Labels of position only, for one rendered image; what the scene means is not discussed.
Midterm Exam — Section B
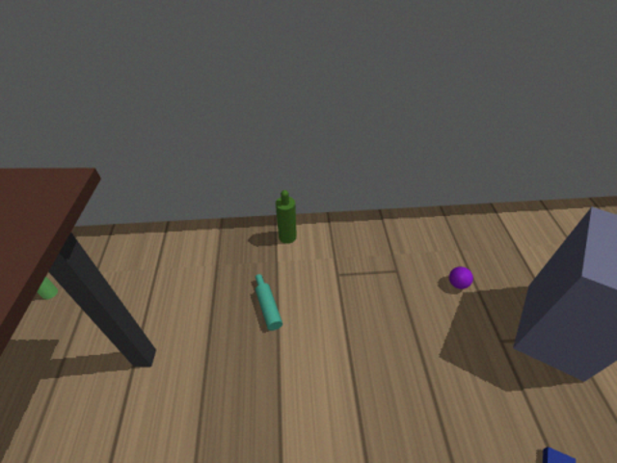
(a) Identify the table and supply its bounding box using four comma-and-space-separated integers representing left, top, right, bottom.
0, 168, 156, 367

